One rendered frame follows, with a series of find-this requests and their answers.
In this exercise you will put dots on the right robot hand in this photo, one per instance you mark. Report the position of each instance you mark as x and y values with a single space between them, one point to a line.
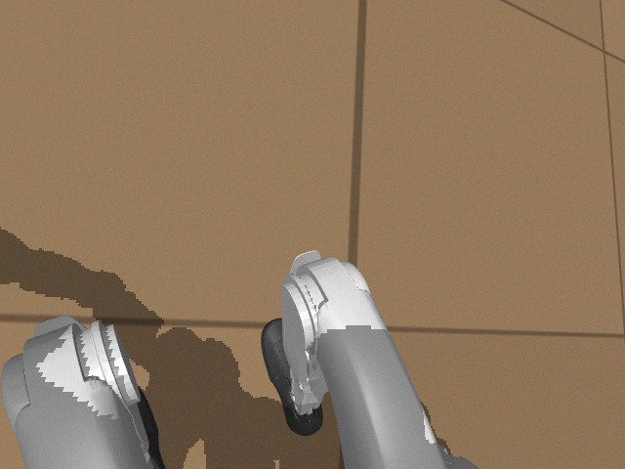
452 462

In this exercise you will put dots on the right robot foot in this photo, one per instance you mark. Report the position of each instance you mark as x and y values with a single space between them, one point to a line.
279 373

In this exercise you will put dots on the left robot foot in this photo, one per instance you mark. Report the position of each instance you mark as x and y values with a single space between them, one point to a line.
151 432

